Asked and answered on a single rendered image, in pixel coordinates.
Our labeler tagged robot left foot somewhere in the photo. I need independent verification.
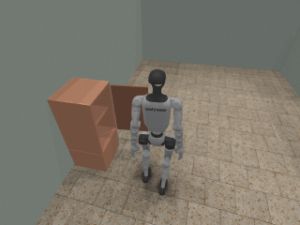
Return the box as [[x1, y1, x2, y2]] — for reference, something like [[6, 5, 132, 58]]
[[142, 167, 151, 184]]

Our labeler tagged left robot hand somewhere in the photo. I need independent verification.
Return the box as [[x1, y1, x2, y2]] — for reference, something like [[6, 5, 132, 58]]
[[130, 144, 141, 157]]

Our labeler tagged robot right upper arm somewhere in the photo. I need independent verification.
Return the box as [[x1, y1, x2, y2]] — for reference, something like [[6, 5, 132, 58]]
[[170, 97, 183, 131]]

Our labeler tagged robot left upper arm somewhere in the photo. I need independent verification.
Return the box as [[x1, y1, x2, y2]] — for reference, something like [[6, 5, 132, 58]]
[[131, 95, 144, 128]]

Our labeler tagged cupboard door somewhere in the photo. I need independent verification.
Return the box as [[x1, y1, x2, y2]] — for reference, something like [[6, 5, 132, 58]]
[[111, 84, 149, 132]]

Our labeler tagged left robot forearm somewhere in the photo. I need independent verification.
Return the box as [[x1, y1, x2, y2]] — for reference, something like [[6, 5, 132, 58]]
[[130, 120, 139, 145]]

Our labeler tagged right robot forearm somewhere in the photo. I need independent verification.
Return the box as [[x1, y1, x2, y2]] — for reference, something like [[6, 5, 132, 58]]
[[174, 123, 184, 148]]

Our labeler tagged right robot hand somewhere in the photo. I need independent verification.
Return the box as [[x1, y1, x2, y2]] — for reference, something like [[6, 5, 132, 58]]
[[173, 146, 184, 160]]

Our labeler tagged robot left thigh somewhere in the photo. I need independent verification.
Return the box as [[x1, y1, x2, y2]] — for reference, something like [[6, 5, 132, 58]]
[[138, 131, 152, 159]]

